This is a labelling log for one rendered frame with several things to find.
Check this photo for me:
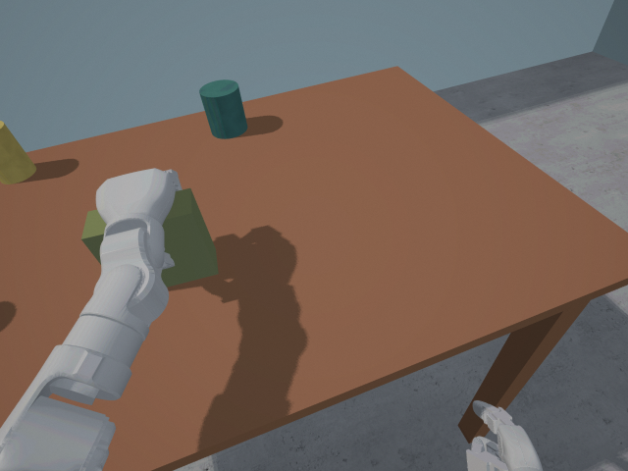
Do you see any sponge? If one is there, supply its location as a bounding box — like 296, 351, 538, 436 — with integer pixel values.
81, 188, 219, 287

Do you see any left robot upper arm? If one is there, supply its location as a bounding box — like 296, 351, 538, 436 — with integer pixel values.
0, 395, 116, 471

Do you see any left robot hand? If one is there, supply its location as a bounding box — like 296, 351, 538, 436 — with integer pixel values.
96, 168, 183, 270

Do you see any robot left forearm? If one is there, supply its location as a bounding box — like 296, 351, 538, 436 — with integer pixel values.
0, 213, 169, 453

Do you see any right robot hand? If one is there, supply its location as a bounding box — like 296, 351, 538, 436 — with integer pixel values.
466, 400, 543, 471

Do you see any table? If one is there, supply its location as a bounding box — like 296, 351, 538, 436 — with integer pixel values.
0, 66, 628, 471

